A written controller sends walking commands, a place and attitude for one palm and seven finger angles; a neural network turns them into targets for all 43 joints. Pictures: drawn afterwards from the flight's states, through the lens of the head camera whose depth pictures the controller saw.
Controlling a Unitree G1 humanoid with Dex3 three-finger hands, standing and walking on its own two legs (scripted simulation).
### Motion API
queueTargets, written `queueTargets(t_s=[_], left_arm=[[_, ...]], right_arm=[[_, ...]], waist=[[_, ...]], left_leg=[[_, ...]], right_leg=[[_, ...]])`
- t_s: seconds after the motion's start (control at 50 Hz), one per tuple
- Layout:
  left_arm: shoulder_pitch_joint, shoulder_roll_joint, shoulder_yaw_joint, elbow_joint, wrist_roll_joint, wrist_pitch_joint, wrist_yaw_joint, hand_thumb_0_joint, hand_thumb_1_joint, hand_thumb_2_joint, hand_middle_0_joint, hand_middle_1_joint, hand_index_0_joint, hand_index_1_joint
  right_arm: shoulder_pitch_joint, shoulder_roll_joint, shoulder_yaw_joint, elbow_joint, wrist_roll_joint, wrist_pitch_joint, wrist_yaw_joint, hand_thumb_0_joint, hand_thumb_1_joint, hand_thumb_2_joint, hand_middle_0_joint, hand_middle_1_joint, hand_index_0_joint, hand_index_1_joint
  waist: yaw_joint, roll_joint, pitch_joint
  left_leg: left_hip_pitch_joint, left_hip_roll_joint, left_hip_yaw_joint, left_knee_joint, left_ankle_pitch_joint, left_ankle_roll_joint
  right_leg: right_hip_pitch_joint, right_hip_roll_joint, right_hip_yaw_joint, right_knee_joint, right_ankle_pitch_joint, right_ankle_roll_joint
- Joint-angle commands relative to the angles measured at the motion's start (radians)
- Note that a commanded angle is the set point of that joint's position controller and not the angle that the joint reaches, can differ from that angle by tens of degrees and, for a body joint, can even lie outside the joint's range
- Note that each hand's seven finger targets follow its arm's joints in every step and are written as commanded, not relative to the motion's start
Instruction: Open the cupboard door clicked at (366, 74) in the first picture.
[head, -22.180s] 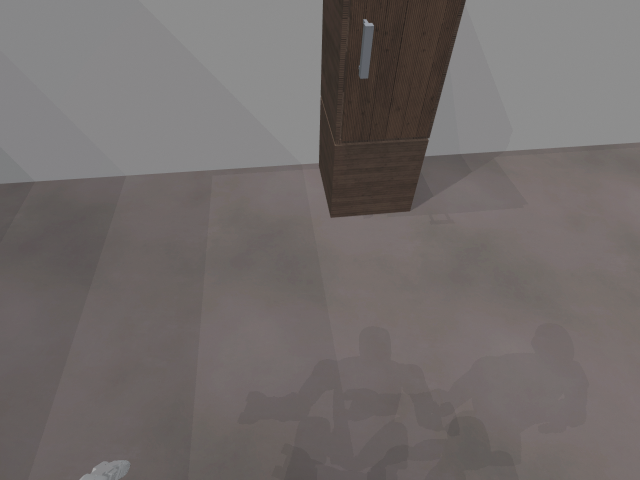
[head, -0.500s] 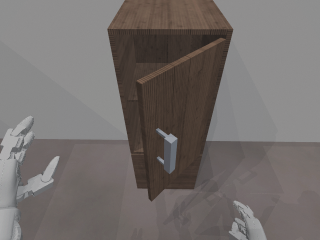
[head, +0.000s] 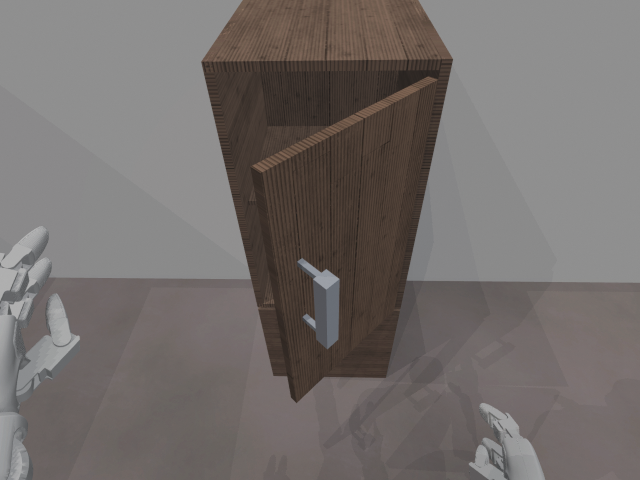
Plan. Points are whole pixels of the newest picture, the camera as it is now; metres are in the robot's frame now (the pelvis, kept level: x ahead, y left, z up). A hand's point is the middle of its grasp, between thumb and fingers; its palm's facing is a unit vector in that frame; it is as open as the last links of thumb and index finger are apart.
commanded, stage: step back with the hand held close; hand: left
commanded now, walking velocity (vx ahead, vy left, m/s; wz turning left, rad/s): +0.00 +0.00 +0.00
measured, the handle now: (316, 303) +0.37 +0.06 -0.01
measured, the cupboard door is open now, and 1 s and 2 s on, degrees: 46 46 46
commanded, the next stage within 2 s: stop stepping back and stand still in 1.10 s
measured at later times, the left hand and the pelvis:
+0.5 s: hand (63, 356) +0.17 +0.27 +0.15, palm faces +0.33 -0.79 -0.51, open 7.4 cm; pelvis -0.03 +0.01 +0.00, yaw -1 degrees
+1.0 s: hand out of the picture +0.02 +0.30 +0.16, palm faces +0.49 -0.74 -0.47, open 7.4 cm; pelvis -0.14 +0.02 -0.02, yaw +5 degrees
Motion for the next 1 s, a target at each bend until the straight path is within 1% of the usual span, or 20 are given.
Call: queueTargets(t_s=[0.0,0.04,0.06,0.08,0.14,0.18,0.24,0.42,0.52,0.58,0.64,0.7,0.76,0.8,0.82,0.86,0.88,0.9,0.94,0.98], left_arm=[[-0.063,0.163,0.113,-0.140,-0.006,-0.059,0.011,0.000,0.900,0.900,-0.200,-0.300,-0.200,-0.300],[-0.146,0.180,0.109,-0.218,-0.006,-0.071,0.009,0.000,0.900,0.900,-0.200,-0.300,-0.200,-0.300],[-0.197,0.306,0.234,-0.239,0.005,-0.105,0.016,0.000,0.900,0.900,-0.200,-0.300,-0.200,-0.300],[-0.105,0.227,0.171,-0.162,0.006,-0.105,0.003,0.000,0.900,0.900,-0.200,-0.300,-0.200,-0.300],[-0.037,0.201,0.141,-0.179,0.015,-0.107,0.000,0.000,0.900,0.900,-0.200,-0.300,-0.200,-0.300],[0.012,0.201,0.145,-0.200,0.012,-0.108,0.003,0.000,0.900,0.900,-0.200,-0.300,-0.200,-0.300],[0.051,0.231,0.177,-0.255,0.007,-0.107,0.010,0.000,0.900,0.900,-0.200,-0.300,-0.200,-0.300],[0.117,0.268,0.226,-0.303,-0.001,-0.114,0.031,0.000,0.900,0.900,-0.200,-0.300,-0.200,-0.300],[0.123,0.254,0.213,-0.298,0.002,-0.125,0.034,0.000,0.900,0.900,-0.200,-0.300,-0.200,-0.300],[0.103,0.245,0.207,-0.302,0.013,-0.144,0.039,0.000,0.900,0.900,-0.200,-0.300,-0.200,-0.300],[0.078,0.247,0.224,-0.320,0.035,-0.168,0.042,0.000,0.900,0.900,-0.200,-0.300,-0.200,-0.300],[0.044,0.256,0.246,-0.352,0.055,-0.184,0.042,0.000,0.900,0.900,-0.200,-0.300,-0.200,-0.300],[0.055,0.248,0.250,-0.369,0.053,-0.194,0.038,0.000,0.900,0.900,-0.200,-0.300,-0.200,-0.300],[0.093,0.261,0.265,-0.361,0.038,-0.199,0.036,0.000,0.900,0.900,-0.200,-0.300,-0.200,-0.300],[0.106,0.249,0.247,-0.371,0.023,-0.201,0.037,0.000,0.900,0.900,-0.200,-0.300,-0.200,-0.300],[0.098,0.264,0.235,-0.354,0.006,-0.213,0.048,0.000,0.900,0.900,-0.200,-0.300,-0.200,-0.300],[0.079,0.256,0.217,-0.343,0.006,-0.207,0.050,0.000,0.900,0.900,-0.200,-0.300,-0.200,-0.300],[0.061,0.266,0.220,-0.342,0.009,-0.200,0.054,0.000,0.900,0.900,-0.200,-0.300,-0.200,-0.300],[0.017,0.267,0.196,-0.308,0.021,-0.182,0.052,0.000,0.900,0.900,-0.200,-0.300,-0.200,-0.300],[-0.055,0.273,0.183,-0.279,0.026,-0.170,0.051,0.000,0.900,0.900,-0.200,-0.300,-0.200,-0.300]], right_arm=[[-0.144,-0.104,-0.042,-0.162,0.001,-0.049,-0.007,0.000,-0.900,-0.900,0.200,0.300,0.200,0.300],[-0.152,-0.105,-0.042,-0.171,0.003,-0.048,-0.007,0.000,-0.900,-0.900,0.200,0.300,0.200,0.300],[-0.132,-0.131,-0.043,-0.193,0.008,-0.025,-0.005,0.000,-0.900,-0.900,0.200,0.300,0.200,0.300],[-0.138,-0.118,-0.044,-0.175,0.002,-0.007,-0.004,0.000,-0.900,-0.900,0.200,0.300,0.200,0.300],[-0.133,-0.120,-0.054,-0.193,0.002,0.022,0.000,0.000,-0.900,-0.900,0.200,0.300,0.200,0.300],[-0.127,-0.122,-0.059,-0.205,0.004,0.039,0.000,0.000,-0.900,-0.900,0.200,0.300,0.200,0.300],[-0.124,-0.123,-0.067,-0.227,0.009,0.064,-0.001,0.000,-0.900,-0.900,0.200,0.300,0.200,0.300],[-0.125,-0.119,-0.079,-0.259,0.017,0.093,-0.008,0.000,-0.900,-0.900,0.200,0.300,0.200,0.300],[-0.119,-0.129,-0.079,-0.258,0.017,0.082,-0.005,0.000,-0.900,-0.900,0.200,0.300,0.200,0.300],[-0.111,-0.138,-0.076,-0.262,0.016,0.067,-0.003,0.000,-0.900,-0.900,0.200,0.300,0.200,0.300],[-0.108,-0.152,-0.076,-0.267,0.009,0.043,-0.004,0.000,-0.900,-0.900,0.200,0.300,0.200,0.300],[-0.110,-0.156,-0.079,-0.270,0.003,0.014,-0.004,0.000,-0.900,-0.900,0.200,0.300,0.200,0.300],[-0.098,-0.142,-0.081,-0.260,-0.003,-0.012,0.005,0.000,-0.900,-0.900,0.200,0.300,0.200,0.300],[-0.091,-0.139,-0.083,-0.250,-0.008,-0.023,0.011,0.000,-0.900,-0.900,0.200,0.300,0.200,0.300],[-0.086,-0.118,-0.078,-0.241,-0.004,-0.028,0.016,0.000,-0.900,-0.900,0.200,0.300,0.200,0.300],[-0.067,-0.101,-0.074,-0.202,-0.003,-0.023,0.025,0.000,-0.900,-0.900,0.200,0.300,0.200,0.300],[-0.051,-0.109,-0.087,-0.183,0.008,-0.022,0.024,0.000,-0.900,-0.900,0.200,0.300,0.200,0.300],[-0.056,-0.111,-0.093,-0.173,0.009,-0.020,0.019,0.000,-0.900,-0.900,0.200,0.300,0.200,0.300],[-0.083,-0.103,-0.087,-0.177,0.004,-0.010,0.010,0.000,-0.900,-0.900,0.200,0.300,0.200,0.300],[-0.109,-0.093,-0.066,-0.168,-0.002,-0.002,-0.001,0.000,-0.900,-0.900,0.200,0.300,0.200,0.300]], waist=[[-0.003,-0.036,-0.038],[-0.007,-0.024,-0.077],[-0.046,-0.043,-0.007],[-0.052,-0.073,-0.014],[-0.056,-0.052,-0.063],[-0.058,-0.012,-0.118],[-0.057,-0.025,-0.194],[-0.060,-0.022,-0.210],[-0.065,0.004,-0.156],[-0.072,0.035,-0.096],[-0.068,0.109,-0.068],[-0.054,0.206,-0.088],[-0.056,0.174,-0.101],[-0.061,0.125,-0.096],[-0.067,0.060,-0.105],[-0.086,-0.090,-0.171],[-0.087,-0.205,-0.228],[-0.085,-0.237,-0.237],[-0.088,-0.214,-0.147],[-0.090,-0.164,-0.041]], left_leg=[[0.093,0.007,0.021,-0.053,0.157,0.020],[0.107,0.004,0.020,-0.052,0.158,0.023],[0.049,0.016,-0.006,0.000,0.133,0.040],[0.044,0.016,-0.011,0.025,0.141,0.039],[0.049,0.020,-0.002,0.036,0.212,0.031],[0.064,0.031,0.004,0.035,0.299,0.030],[0.071,0.044,0.005,0.044,0.403,0.025],[-0.008,0.069,-0.016,0.031,0.402,0.021],[-0.122,0.085,-0.050,-0.030,0.184,0.027],[-0.268,0.096,-0.081,-0.089,-0.121,0.043],[-0.477,0.137,-0.147,-0.183,-0.388,0.073],[-0.644,0.195,-0.233,-0.283,-0.556,0.108],[-0.609,0.199,-0.226,-0.237,-0.521,0.112],[-0.497,0.156,-0.173,-0.156,-0.429,0.082],[-0.367,0.106,-0.122,-0.077,-0.312,0.049],[-0.055,0.030,0.000,0.168,0.010,-0.006],[-0.003,0.006,0.013,0.271,0.034,-0.011],[0.012,-0.008,0.010,0.341,-0.007,-0.014],[-0.077,-0.010,-0.003,0.372,-0.094,-0.021],[-0.116,0.009,-0.010,0.184,-0.062,-0.018]], right_leg=[[-0.115,-0.008,-0.009,-0.094,0.190,0.005],[-0.099,-0.014,-0.002,-0.087,0.197,0.007],[-0.199,-0.057,0.059,-0.140,0.237,0.016],[-0.204,-0.078,0.057,-0.138,0.267,0.017],[-0.186,-0.089,0.042,-0.100,0.360,0.020],[-0.163,-0.084,0.033,-0.064,0.414,0.026],[-0.121,-0.076,0.022,-0.015,0.489,0.028],[-0.123,-0.057,0.020,0.040,0.427,0.030],[-0.139,-0.035,0.022,0.041,0.231,0.030],[-0.120,-0.021,0.035,0.046,0.076,0.027],[-0.001,0.019,0.027,0.144,-0.020,0.033],[0.135,0.075,-0.002,0.331,0.018,0.038],[0.095,0.081,0.013,0.336,-0.015,0.023],[-0.016,0.055,0.051,0.200,-0.047,-0.001],[-0.135,0.017,0.090,0.094,-0.042,-0.023],[-0.365,-0.126,0.235,-0.042,0.200,-0.059],[-0.371,-0.169,0.258,-0.049,0.313,-0.051],[-0.398,-0.203,0.275,-0.056,0.375,-0.070],[-0.397,-0.224,0.277,-0.064,0.378,-0.084],[-0.384,-0.166,0.217,-0.034,0.385,-0.049]])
